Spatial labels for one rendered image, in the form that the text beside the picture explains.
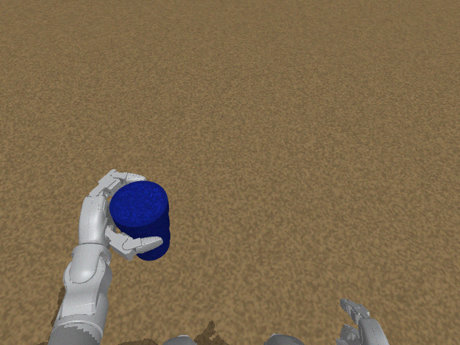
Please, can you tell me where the left robot hand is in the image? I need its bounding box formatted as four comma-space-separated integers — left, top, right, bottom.
78, 169, 163, 261

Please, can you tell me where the right robot hand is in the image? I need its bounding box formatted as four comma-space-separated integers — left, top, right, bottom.
336, 298, 389, 345

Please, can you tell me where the left robot arm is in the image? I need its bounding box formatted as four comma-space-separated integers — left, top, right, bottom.
47, 243, 112, 345

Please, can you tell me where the cup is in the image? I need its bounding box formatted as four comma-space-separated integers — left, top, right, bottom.
109, 180, 170, 261

